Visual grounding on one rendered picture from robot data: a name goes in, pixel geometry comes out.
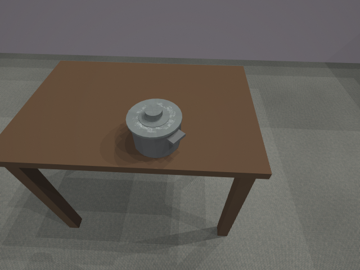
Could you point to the pot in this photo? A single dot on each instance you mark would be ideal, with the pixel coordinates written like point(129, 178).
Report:
point(158, 148)

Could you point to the lid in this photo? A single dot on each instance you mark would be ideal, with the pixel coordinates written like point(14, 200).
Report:
point(146, 128)

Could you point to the table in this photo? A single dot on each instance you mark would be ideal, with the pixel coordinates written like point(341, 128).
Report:
point(76, 120)

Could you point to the knob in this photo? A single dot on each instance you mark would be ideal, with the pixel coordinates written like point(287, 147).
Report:
point(153, 111)

